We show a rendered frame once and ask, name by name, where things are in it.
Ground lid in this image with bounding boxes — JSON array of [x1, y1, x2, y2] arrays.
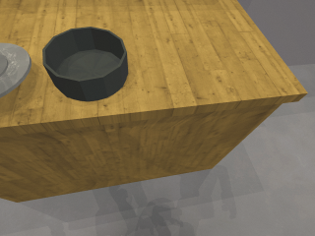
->
[[0, 42, 32, 98]]

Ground table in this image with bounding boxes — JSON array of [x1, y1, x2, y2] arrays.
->
[[0, 0, 308, 203]]

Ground pot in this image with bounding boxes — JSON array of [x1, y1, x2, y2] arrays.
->
[[42, 27, 129, 102]]

